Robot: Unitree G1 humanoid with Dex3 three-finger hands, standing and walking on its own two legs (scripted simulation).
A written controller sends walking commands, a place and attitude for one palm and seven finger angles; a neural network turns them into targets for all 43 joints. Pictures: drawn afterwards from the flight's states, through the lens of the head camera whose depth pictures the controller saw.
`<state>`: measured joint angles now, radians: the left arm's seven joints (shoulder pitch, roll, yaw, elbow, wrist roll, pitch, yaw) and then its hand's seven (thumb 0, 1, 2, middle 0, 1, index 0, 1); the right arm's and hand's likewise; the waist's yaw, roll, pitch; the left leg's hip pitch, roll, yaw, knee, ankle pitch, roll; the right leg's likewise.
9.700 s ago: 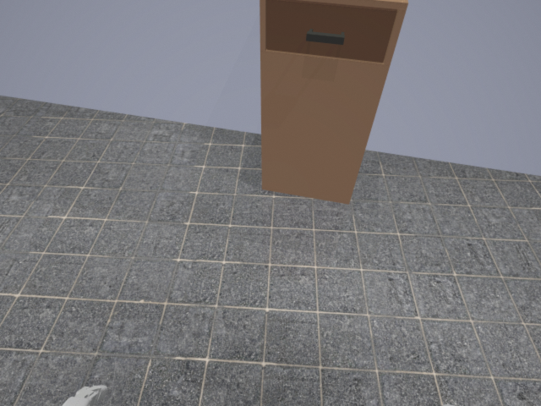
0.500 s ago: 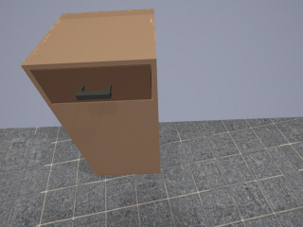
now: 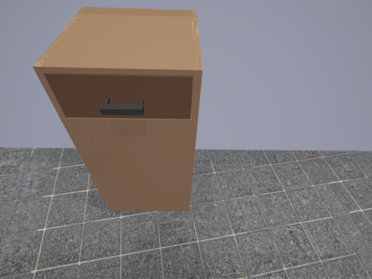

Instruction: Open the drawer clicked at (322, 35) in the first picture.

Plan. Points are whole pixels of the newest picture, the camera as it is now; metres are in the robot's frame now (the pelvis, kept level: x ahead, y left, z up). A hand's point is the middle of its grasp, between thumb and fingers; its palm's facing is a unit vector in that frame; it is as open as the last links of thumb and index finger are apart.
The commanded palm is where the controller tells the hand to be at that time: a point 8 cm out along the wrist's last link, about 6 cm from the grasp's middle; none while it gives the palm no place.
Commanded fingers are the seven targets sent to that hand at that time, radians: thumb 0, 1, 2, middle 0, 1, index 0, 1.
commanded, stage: look again from close up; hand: left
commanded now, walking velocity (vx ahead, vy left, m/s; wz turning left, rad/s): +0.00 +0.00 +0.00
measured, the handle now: (123, 105) +0.57 +0.21 +0.04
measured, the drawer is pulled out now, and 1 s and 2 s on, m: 0.00 0.00 0.00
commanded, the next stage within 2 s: raise the hand with hooked fingers in 0.44 s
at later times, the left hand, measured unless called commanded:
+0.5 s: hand out of the picture +0.05 +0.19 -0.18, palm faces +0.02 -0.99 -0.16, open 7.4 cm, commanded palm none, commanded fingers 0.00 0.90 0.90 -0.20 -0.30 -0.20 -0.30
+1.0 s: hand (90, 246) +0.20 +0.22 -0.05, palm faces -0.04 -0.10 -0.99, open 8.8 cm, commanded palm +0.21 +0.24 +0.02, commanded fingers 0.00 0.34 0.66 -0.24 -0.66 -0.24 -0.66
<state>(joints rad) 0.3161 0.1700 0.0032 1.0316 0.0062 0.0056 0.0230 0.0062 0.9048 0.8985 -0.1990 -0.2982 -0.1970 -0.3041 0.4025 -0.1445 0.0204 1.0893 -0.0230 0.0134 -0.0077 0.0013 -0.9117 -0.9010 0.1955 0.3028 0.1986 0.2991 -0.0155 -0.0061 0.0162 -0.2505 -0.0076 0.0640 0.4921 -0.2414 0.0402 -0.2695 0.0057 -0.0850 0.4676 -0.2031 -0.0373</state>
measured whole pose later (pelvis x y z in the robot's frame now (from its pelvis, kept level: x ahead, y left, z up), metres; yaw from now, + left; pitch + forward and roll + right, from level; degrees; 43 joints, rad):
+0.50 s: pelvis +0.06 +0.03 +0.00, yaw -1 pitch +0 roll -1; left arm 0.31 0.13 -0.01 1.11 0.01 -0.01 0.04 0.01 0.91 0.90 -0.20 -0.30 -0.20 -0.30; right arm 0.26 -0.16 0.02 1.11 -0.01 -0.03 -0.04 0.01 -0.93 -0.90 0.20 0.30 0.20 0.30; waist 0.01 -0.01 0.02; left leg -0.13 -0.05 0.09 0.45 -0.32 0.08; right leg -0.18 -0.03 -0.05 0.48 -0.29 0.02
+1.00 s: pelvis +0.04 +0.00 -0.04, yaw -2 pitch +11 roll +3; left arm 0.54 0.32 -0.08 -0.02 1.14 -0.09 0.51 0.00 0.55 0.75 -0.23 -0.52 -0.23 -0.52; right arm 0.01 -0.27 -0.04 0.47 -0.06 0.09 0.08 0.01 -0.91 -0.90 0.20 0.30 0.20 0.30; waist 0.13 -0.01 -0.13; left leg -0.55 -0.06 0.08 0.81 -0.45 0.04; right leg -0.67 0.07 0.03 0.87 -0.39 -0.09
